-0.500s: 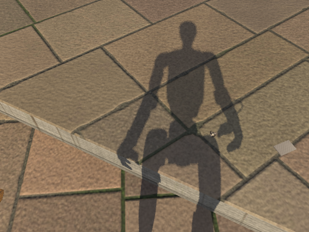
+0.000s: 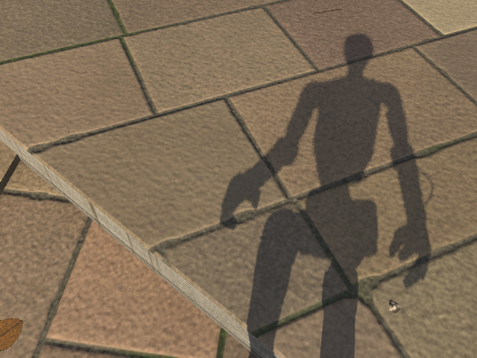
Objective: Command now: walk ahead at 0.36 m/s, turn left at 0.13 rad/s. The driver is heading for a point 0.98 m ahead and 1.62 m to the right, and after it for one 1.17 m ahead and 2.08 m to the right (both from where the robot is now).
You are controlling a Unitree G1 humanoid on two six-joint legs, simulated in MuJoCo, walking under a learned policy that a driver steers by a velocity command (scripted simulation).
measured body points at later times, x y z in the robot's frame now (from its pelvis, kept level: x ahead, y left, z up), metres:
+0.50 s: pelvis +0.13 -0.04 -0.01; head +0.17 -0.07 +0.44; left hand +0.22 +0.23 -0.12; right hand +0.22 -0.31 -0.14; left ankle +0.17 +0.12 -0.66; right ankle +0.19 -0.10 -0.74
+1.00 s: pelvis +0.15 +0.04 +0.00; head +0.18 +0.06 +0.45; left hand +0.35 +0.25 -0.15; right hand +0.13 -0.25 -0.09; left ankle +0.18 +0.11 -0.74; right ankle +0.04 -0.06 -0.62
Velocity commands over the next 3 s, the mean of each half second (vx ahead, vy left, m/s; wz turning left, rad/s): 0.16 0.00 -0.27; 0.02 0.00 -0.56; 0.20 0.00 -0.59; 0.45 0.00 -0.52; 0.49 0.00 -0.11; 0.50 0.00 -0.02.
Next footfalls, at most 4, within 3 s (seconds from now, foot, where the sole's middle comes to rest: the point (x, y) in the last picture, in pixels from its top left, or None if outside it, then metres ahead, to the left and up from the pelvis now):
0.16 right None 0.23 -0.11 -0.78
0.78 left None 0.21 0.09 -0.78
1.38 right None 0.08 -0.06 -0.78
1.88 left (338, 330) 0.47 -0.26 -0.64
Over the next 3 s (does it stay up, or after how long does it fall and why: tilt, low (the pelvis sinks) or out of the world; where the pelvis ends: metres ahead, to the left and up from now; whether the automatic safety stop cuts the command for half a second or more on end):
stays up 0.65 -0.73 0.12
